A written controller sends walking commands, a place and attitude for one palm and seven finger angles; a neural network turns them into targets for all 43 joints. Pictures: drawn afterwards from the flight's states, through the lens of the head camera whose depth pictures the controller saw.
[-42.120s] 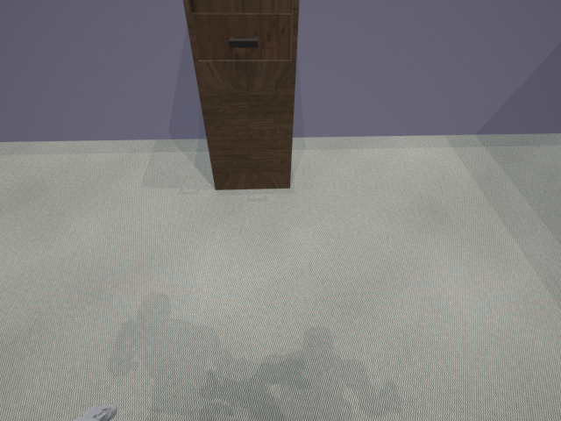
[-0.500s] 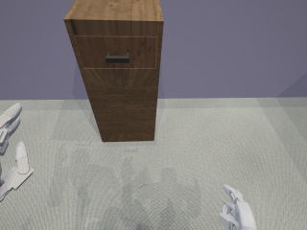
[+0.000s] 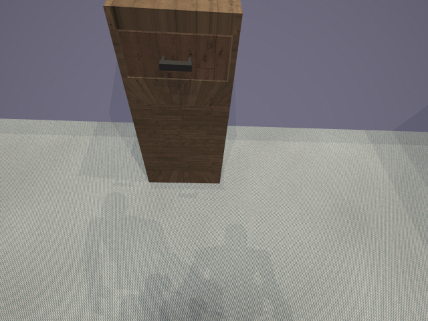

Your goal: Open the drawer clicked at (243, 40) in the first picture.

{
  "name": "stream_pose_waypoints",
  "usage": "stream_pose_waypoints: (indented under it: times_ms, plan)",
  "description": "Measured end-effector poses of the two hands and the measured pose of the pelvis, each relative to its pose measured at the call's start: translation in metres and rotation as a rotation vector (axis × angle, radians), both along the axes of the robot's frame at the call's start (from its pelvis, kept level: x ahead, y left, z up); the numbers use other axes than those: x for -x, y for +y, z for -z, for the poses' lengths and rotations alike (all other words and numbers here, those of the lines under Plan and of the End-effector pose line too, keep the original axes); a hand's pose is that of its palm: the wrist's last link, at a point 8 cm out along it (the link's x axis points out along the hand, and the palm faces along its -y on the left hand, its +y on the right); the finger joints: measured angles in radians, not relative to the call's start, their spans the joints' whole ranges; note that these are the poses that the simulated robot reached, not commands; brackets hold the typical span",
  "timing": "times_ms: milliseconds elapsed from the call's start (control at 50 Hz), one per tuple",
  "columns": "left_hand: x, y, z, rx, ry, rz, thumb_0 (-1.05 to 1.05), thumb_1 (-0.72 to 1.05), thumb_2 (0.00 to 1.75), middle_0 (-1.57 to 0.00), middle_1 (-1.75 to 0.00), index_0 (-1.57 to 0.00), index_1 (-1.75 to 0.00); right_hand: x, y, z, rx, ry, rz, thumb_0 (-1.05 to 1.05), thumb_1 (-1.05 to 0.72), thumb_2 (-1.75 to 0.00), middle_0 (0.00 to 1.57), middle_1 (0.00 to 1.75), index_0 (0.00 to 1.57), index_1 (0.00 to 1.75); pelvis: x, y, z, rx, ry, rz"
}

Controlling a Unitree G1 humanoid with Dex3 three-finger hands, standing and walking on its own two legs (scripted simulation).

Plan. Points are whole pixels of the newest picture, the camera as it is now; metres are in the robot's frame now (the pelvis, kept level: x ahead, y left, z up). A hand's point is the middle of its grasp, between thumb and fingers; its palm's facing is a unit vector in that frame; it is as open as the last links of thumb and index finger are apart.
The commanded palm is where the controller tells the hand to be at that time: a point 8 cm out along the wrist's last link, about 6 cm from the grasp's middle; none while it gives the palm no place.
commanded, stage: let the arm hang, fingers relaxed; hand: left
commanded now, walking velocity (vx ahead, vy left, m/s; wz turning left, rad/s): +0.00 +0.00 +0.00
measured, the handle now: (176, 62) +0.85 +0.17 -0.01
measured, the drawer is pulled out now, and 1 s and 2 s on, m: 0.00 0.00 0.00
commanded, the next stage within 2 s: look to check the result in 0.60 s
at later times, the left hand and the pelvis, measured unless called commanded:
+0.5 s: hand out of the picture +0.08 +0.19 -0.16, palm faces -0.03 -0.97 -0.26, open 7.4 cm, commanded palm none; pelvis +0.02 -0.01 +0.01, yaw -1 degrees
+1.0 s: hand out of the picture +0.08 +0.19 -0.16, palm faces -0.03 -0.96 -0.29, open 7.4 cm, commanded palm none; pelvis +0.04 -0.03 +0.01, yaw -2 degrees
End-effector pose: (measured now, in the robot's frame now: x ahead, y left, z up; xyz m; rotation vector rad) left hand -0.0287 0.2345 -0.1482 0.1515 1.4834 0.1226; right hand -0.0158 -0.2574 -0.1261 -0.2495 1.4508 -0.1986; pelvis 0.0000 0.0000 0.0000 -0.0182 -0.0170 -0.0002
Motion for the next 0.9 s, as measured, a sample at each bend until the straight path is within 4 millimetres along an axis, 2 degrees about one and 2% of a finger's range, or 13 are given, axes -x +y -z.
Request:
stream_pose_waypoints:
  times_ms: [100, 240, 420, 540, 680, 900]
  plan:
    - [0.004, 0.017, -0.011, -0.068, 0.017, -0.009, 0.01, 0.91, 0.90, -0.20, -0.30, -0.20, -0.30, -0.002, 0.014, 0.011, -0.050, -0.014, 0.018, 0.00, -0.91, -0.90, 0.20, 0.30, 0.20, 0.30, -0.001, 0.001, -0.002, -0.004, -0.008, 0.006]
    - [-0.028, 0.029, -0.022, -0.127, -0.059, 0.014, 0.01, 0.91, 0.90, -0.20, -0.30, -0.20, -0.30, -0.023, 0.027, 0.021, -0.106, -0.082, 0.027, 0.00, -0.90, -0.90, 0.20, 0.30, 0.20, 0.30, -0.004, -0.001, -0.003, -0.013, -0.013, 0.016]
    - [-0.084, 0.014, -0.022, -0.101, -0.181, 0.054, 0.01, 0.90, 0.90, -0.20, -0.30, -0.20, -0.30, -0.043, 0.017, 0.017, -0.093, -0.124, 0.031, 0.00, -0.90, -0.90, 0.20, 0.30, 0.20, 0.30, -0.012, -0.005, -0.004, -0.020, -0.012, 0.024]
    - [-0.106, 0.000, -0.019, -0.067, -0.211, 0.070, 0.00, 0.90, 0.90, -0.20, -0.30, -0.20, -0.30, -0.049, 0.001, 0.011, -0.055, -0.120, 0.034, 0.00, -0.91, -0.90, 0.20, 0.30, 0.20, 0.30, -0.019, -0.009, -0.005, -0.021, -0.010, 0.026]
    - [-0.114, -0.005, -0.018, -0.061, -0.202, 0.069, 0.00, 0.90, 0.90, -0.20, -0.30, -0.20, -0.30, -0.056, -0.014, 0.006, -0.026, -0.111, 0.031, 0.00, -0.91, -0.90, 0.20, 0.30, 0.20, 0.30, -0.026, -0.015, -0.007, -0.022, -0.009, 0.025]
    - [-0.108, 0.001, -0.024, -0.106, -0.160, 0.057, 0.01, 0.90, 0.90, -0.20, -0.30, -0.20, -0.30, -0.074, -0.020, 0.009, -0.040, -0.120, 0.020, 0.00, -0.91, -0.90, 0.20, 0.30, 0.20, 0.30, -0.036, -0.023, -0.008, -0.023, -0.010, 0.026]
